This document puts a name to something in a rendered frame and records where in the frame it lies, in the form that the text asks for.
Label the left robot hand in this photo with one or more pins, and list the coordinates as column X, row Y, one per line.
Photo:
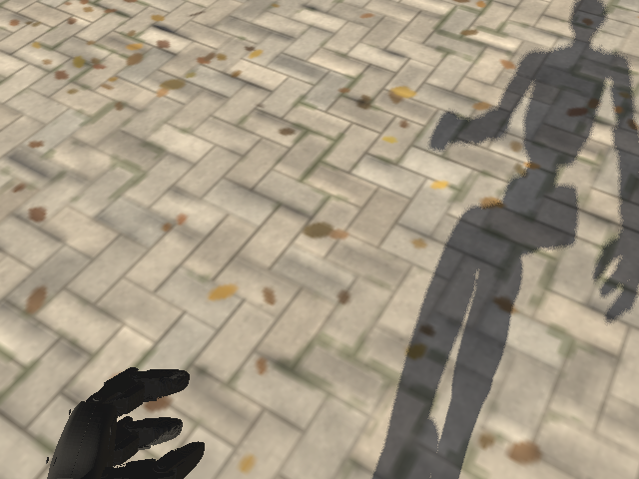
column 92, row 441

